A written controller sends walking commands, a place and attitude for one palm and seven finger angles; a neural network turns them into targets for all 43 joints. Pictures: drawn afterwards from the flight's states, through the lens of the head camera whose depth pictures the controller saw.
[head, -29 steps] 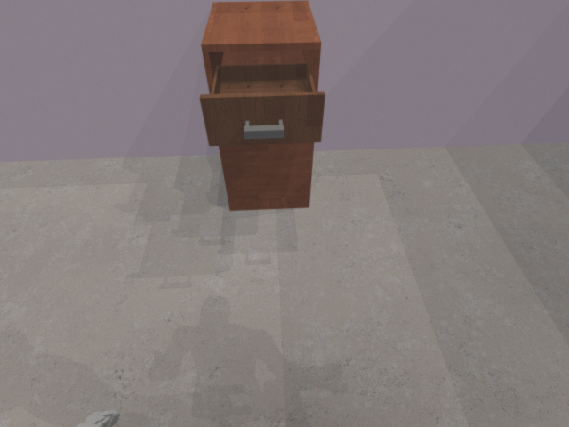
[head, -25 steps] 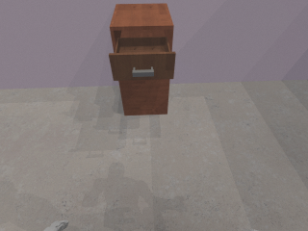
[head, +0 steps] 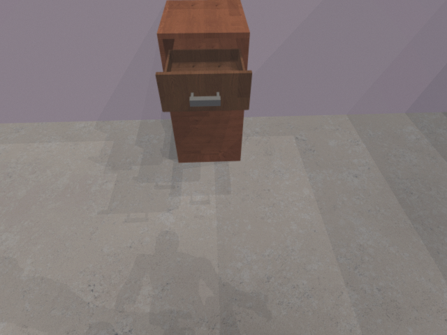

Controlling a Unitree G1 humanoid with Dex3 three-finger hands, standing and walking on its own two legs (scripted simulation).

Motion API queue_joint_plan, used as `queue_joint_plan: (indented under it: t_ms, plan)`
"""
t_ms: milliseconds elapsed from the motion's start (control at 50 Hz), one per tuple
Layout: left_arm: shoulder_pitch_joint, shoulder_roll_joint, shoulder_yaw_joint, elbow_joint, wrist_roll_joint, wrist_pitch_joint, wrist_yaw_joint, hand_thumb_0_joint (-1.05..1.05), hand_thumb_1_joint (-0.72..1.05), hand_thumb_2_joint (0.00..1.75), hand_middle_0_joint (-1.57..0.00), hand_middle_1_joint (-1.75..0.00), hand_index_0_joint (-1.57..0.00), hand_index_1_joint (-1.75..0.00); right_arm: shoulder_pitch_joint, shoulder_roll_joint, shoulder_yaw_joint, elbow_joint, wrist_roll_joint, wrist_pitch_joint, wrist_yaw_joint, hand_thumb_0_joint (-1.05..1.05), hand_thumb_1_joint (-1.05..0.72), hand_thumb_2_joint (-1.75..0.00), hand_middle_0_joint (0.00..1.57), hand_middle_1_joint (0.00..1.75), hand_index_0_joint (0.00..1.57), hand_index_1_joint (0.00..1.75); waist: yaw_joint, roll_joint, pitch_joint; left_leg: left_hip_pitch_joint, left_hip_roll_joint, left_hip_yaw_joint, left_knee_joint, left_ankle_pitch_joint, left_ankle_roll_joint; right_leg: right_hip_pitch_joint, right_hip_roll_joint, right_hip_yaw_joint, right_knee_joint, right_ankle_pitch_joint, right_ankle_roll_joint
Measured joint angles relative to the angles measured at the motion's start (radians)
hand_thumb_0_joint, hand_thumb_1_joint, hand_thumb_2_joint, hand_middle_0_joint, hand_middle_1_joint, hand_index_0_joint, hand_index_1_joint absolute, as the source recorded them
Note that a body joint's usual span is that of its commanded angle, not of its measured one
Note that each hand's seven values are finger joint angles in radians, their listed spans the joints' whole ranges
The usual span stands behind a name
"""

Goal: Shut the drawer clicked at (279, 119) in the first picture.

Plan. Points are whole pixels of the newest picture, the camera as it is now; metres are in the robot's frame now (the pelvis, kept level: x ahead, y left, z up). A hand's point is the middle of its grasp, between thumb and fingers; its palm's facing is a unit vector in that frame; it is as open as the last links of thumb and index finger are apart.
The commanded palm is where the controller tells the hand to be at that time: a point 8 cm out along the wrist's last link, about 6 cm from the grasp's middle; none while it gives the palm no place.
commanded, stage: stand and wait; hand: left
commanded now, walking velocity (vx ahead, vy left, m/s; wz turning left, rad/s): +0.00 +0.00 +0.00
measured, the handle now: (205, 97) +0.91 +0.13 -0.09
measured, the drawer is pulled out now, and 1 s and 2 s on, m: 0.30 0.30 0.30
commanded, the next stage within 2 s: look at it before walking up in 0.24 s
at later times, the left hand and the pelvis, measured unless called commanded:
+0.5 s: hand out of the picture +0.07 +0.24 -0.15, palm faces -0.03 -0.95 -0.32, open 7.4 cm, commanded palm none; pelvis +0.00 +0.00 +0.00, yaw -1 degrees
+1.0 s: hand out of the picture +0.06 +0.25 -0.16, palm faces -0.03 -0.95 -0.32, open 7.4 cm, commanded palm none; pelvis +0.00 +0.01 +0.00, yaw -1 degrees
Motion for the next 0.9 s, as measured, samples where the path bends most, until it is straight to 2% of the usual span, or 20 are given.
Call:
queue_joint_plan:
  t_ms: [900]
  plan:
    - [-0.003,-0.004,-0.001,0.023,0.002,-0.008,0.003,0.00,0.90,0.90,-0.21,-0.30,-0.20,-0.30,-0.005,0.012,0.002,0.034,0.004,-0.009,0.001,0.00,-0.90,-0.90,0.20,0.30,0.20,0.30,-0.001,-0.006,-0.006,0.016,-0.003,0.013,-0.042,0.022,0.008,0.016,-0.004,0.013,-0.051,0.031,0.010]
